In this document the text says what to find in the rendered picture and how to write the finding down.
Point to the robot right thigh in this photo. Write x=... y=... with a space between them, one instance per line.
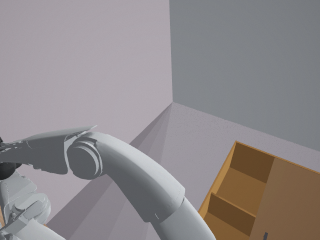
x=155 y=194

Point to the wardrobe door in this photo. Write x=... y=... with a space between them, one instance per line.
x=290 y=204

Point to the robot thigh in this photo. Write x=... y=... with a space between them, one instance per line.
x=34 y=230
x=155 y=194

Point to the robot left hand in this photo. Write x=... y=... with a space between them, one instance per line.
x=22 y=219

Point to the robot left thigh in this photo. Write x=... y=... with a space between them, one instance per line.
x=34 y=230

